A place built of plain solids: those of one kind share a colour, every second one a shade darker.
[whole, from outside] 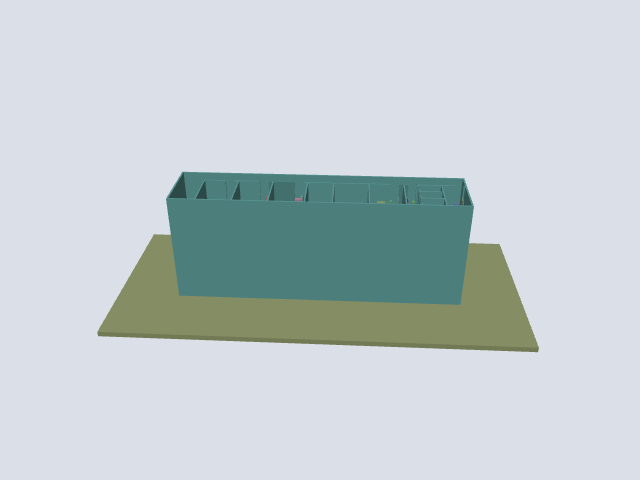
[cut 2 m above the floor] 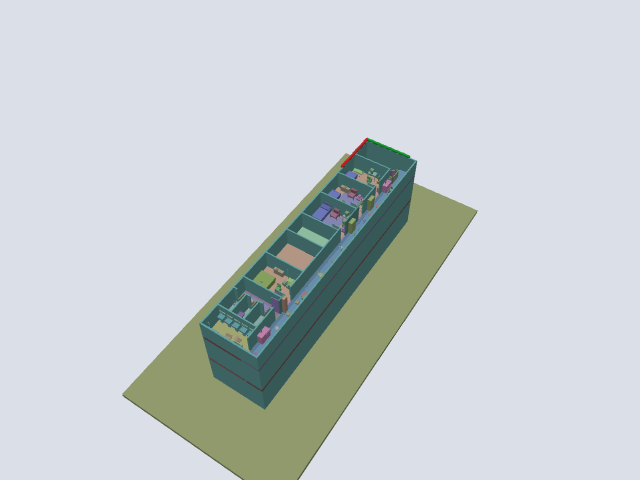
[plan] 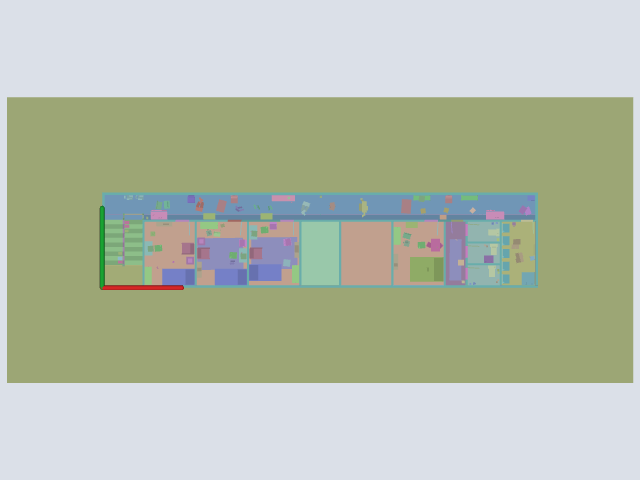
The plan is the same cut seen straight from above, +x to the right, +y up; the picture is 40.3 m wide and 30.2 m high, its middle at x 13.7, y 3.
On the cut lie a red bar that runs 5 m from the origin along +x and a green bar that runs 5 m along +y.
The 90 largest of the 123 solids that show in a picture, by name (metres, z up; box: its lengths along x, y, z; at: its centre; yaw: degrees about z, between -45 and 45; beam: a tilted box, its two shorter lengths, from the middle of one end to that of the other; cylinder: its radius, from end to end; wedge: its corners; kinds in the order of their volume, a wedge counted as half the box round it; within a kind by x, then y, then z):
{
 "under_1": {"box": [39.41, 17.99, 0.5], "at": [13.71, 3.0, -0.6]},
 "wall_1": {"box": [0.16, 5.67, 6.76], "at": [0.08, 3.0, 6.91]},
 "wall_2": {"box": [0.13, 3.99, 10.61], "at": [2.6, 2.15, 4.99]},
 "wall_3": {"box": [2.08, 0.13, 6.76], "at": [3.57, 4.21, 6.91]},
 "wall_4": {"box": [0.13, 3.99, 10.61], "at": [5.88, 2.15, 4.99]},
 "wall_5": {"box": [2.44, 0.13, 3.23], "at": [6.69, 4.21, 8.68]},
 "wall_6": {"box": [0.13, 3.99, 10.61], "at": [9.18, 2.15, 4.99]},
 "wall_7": {"box": [2.44, 0.13, 3.23], "at": [9.98, 4.21, 8.68]},
 "wall_8": {"box": [0.13, 3.99, 10.61], "at": [12.46, 2.15, 4.99]},
 "wall_9": {"box": [27.41, 0.16, 10.61], "at": [13.71, 0.08, 4.99]},
 "wall_10": {"box": [27.41, 0.16, 10.61], "at": [13.71, 5.91, 4.99]},
 "wall_11": {"box": [0.13, 3.99, 10.61], "at": [14.96, 2.15, 4.99]},
 "wall_12": {"box": [8.22, 0.13, 3.23], "at": [16.16, 4.21, 8.68]},
 "wall_13": {"box": [0.13, 3.99, 10.61], "at": [18.25, 2.15, 4.99]},
 "wall_14": {"box": [0.13, 3.99, 10.61], "at": [21.55, 2.15, 4.99]},
 "wall_15": {"box": [0.83, 0.13, 3.23], "at": [21.55, 4.21, 8.68]},
 "wall_16": {"box": [0.13, 0.35, 10.61], "at": [22.93, 0.34, 4.99]},
 "wall_17": {"box": [0.13, 0.34, 10.61], "at": [22.93, 1.71, 4.99]},
 "wall_18": {"box": [0.13, 0.34, 10.61], "at": [22.93, 3.08, 4.99]},
 "wall_19": {"box": [2.28, 0.13, 10.61], "at": [24.0, 1.48, 4.99]},
 "wall_20": {"box": [2.28, 0.13, 10.61], "at": [24.0, 2.85, 4.99]},
 "wall_21": {"box": [3.64, 0.13, 6.76], "at": [24.53, 4.21, 6.91]},
 "wall_22": {"box": [0.13, 1.25, 10.61], "at": [25.07, 0.79, 4.99]},
 "wall_23": {"box": [0.13, 1.24, 10.61], "at": [25.07, 2.16, 4.99]},
 "wall_24": {"box": [0.13, 1.24, 10.61], "at": [25.07, 3.53, 4.99]},
 "wall_25": {"box": [0.31, 0.13, 10.61], "at": [27.25, 4.21, 4.99]},
 "wall_26": {"box": [0.16, 3.99, 10.61], "at": [27.33, 2.15, 4.99]},
 "wall_27": {"box": [0.16, 1.55, 10.61], "at": [27.33, 5.05, 4.99]},
 "stair_1": {"box": [1.13, 2.86, 2.09], "at": [0.72, 2.85, 4.41]},
 "stair_2": {"box": [1.13, 2.57, 2.25], "at": [0.72, 2.99, 4.49]},
 "stair_3": {"box": [1.13, 2.29, 2.41], "at": [0.72, 3.14, 4.57]},
 "stair_4": {"box": [1.13, 2.0, 2.57], "at": [0.72, 3.28, 4.65]},
 "stair_5": {"box": [1.13, 1.72, 2.73], "at": [0.72, 3.42, 4.74]},
 "stair_6": {"box": [1.13, 1.43, 2.89], "at": [0.72, 3.56, 4.82]},
 "stair_7": {"box": [1.13, 1.14, 3.05], "at": [0.72, 3.71, 4.9]},
 "stair_8": {"box": [1.13, 0.86, 3.21], "at": [0.72, 3.85, 4.98]},
 "stair_9": {"box": [1.13, 0.57, 3.37], "at": [0.72, 3.99, 5.06]},
 "stair_10": {"box": [1.13, 0.29, 3.53], "at": [0.72, 4.14, 5.14]},
 "stair_11": {"box": [1.13, 0.29, 1.76], "at": [1.97, 1.56, 4.25]},
 "stair_12": {"box": [1.13, 0.57, 1.6], "at": [1.97, 1.71, 4.17]},
 "stair_13": {"box": [1.13, 0.86, 1.44], "at": [1.97, 1.85, 4.09]},
 "stair_14": {"box": [1.13, 1.14, 1.28], "at": [1.97, 1.99, 4.01]},
 "stair_15": {"box": [1.13, 1.43, 1.12], "at": [1.97, 2.13, 3.93]},
 "stair_16": {"box": [1.13, 1.72, 0.96], "at": [1.97, 2.28, 3.85]},
 "stair_17": {"box": [1.13, 2.0, 0.8], "at": [1.97, 2.42, 3.77]},
 "stair_18": {"box": [1.13, 2.29, 0.64], "at": [1.97, 2.56, 3.69]},
 "stair_19": {"box": [1.13, 2.57, 0.48], "at": [1.97, 2.71, 3.61]},
 "stair_20": {"box": [1.13, 2.86, 0.32], "at": [1.97, 2.85, 3.53]},
 "upper_floor_room_1": {"box": [3.16, 3.99, 0.16], "at": [4.24, 2.15, 6.98]},
 "upper_floor_room_2": {"box": [3.16, 3.99, 0.16], "at": [7.53, 2.15, 6.98]},
 "upper_floor_room_3": {"box": [3.16, 3.99, 0.16], "at": [10.82, 2.15, 6.98]},
 "upper_floor_room_4": {"box": [3.16, 3.99, 0.16], "at": [16.61, 2.15, 6.98]},
 "upper_floor_room_5": {"box": [3.16, 3.99, 0.16], "at": [19.9, 2.15, 6.98]},
 "upper_floor_gallery_1": {"box": [13.61, 0.3, 0.16], "at": [6.96, 4.43, 3.45]},
 "upper_floor_gallery_2": {"box": [27.09, 1.25, 0.16], "at": [13.71, 5.21, 6.98]},
 "upper_floor_gallery_3": {"box": [24.72, 0.3, 0.16], "at": [14.89, 4.43, 6.98]},
 "stair_landing_1": {"box": [2.37, 1.26, 1.93], "at": [1.34, 0.79, 4.33]},
 "child_bed_1": {"box": [2.06, 1.06, 0.4], "at": [4.81, 0.66, 7.44]},
 "child_bed_2": {"box": [0.55, 0.96, 0.2], "at": [5.51, 0.66, 7.64]},
 "child_bed_3": {"box": [2.06, 1.06, 0.4], "at": [8.1, 0.66, 7.44]},
 "child_bed_4": {"box": [0.55, 0.96, 0.2], "at": [8.8, 0.66, 7.64]},
 "child_bed_5": {"box": [0.55, 0.96, 0.2], "at": [9.54, 0.95, 7.64]},
 "child_bed_6": {"box": [2.06, 1.06, 0.4], "at": [10.25, 0.95, 7.44]},
 "wall_band_1": {"box": [27.41, 0.16, 0.31], "at": [13.71, 5.91, 3.38]},
 "wall_band_2": {"box": [0.16, 3.99, 0.31], "at": [27.33, 2.15, 3.38]},
 "wall_band_3": {"box": [0.16, 3.99, 0.31], "at": [27.33, 2.15, 6.91]},
 "upper_floor_stairA_1": {"box": [2.37, 3.99, 0.16], "at": [13.71, 2.15, 6.98]},
 "double_bed_1": {"box": [2.11, 1.55, 0.4], "at": [20.42, 1.15, 7.56]},
 "double_bed_2": {"box": [0.55, 1.45, 0.2], "at": [21.15, 1.15, 7.76]},
 "upper_floor_washing_1": {"box": [2.11, 3.99, 0.16], "at": [26.2, 2.15, 6.98]},
 "flat_shelf_1": {"box": [0.76, 0.39, 1.46], "at": [6.73, 4.49, 7.79]},
 "flat_shelf_2": {"box": [0.76, 0.39, 1.46], "at": [10.33, 4.49, 7.79]},
 "flat_shelf_3": {"box": [0.76, 0.39, 1.46], "at": [19.48, 3.94, 7.79]},
 "upper_floor_lat_1": {"box": [2.02, 1.25, 0.16], "at": [24.0, 0.79, 6.98]},
 "upper_floor_lat_2": {"box": [2.02, 1.24, 0.16], "at": [24.0, 2.16, 6.98]},
 "upper_floor_lat_3": {"box": [2.02, 1.24, 0.16], "at": [24.0, 3.53, 6.98]},
 "rug_1": {"box": [2.9, 2.0, 0.08], "at": [7.42, 2.12, 7.03], "yaw": 0.7},
 "rug_2": {"box": [2.9, 2.0, 0.08], "at": [10.82, 2.17, 7.03], "yaw": 0.4},
 "rug_3": {"box": [0.75, 2.6, 0.08], "at": [22.23, 1.75, 7.03], "yaw": -0.5},
 "chest_drawers_1": {"box": [1.04, 0.5, 0.95], "at": [3.57, 4.54, 7.54]},
 "chest_drawers_2": {"box": [1.15, 0.5, 0.99], "at": [24.73, 4.54, 7.56]},
 "upper_floor_lat_passage_1": {"box": [1.25, 3.99, 0.16], "at": [22.23, 2.15, 6.98]},
 "wall_foot_1": {"box": [27.41, 0.16, 0.17], "at": [13.71, 5.91, 6.99]},
 "toy_shelf_1": {"box": [1.0, 0.3, 0.6], "at": [3.9, 3.99, 7.36]},
 "toy_shelf_2": {"box": [0.3, 1.0, 0.6], "at": [6.11, 1.13, 7.36]},
 "toy_shelf_3": {"box": [0.3, 1.0, 0.6], "at": [12.24, 2.38, 7.36]},
 "toy_shelf_4": {"box": [0.3, 1.0, 0.6], "at": [18.48, 1.63, 7.36]},
 "cube_shelf_1": {"box": [1.46, 0.39, 0.76], "at": [11.4, 5.62, 7.44]},
 "billy_1": {"box": [0.42, 0.28, 2.02], "at": [21.45, 4.43, 8.07]},
 "armchair_frame_1": {"box": [0.74, 0.63, 0.18], "at": [9.68, 2.16, 7.38]}
}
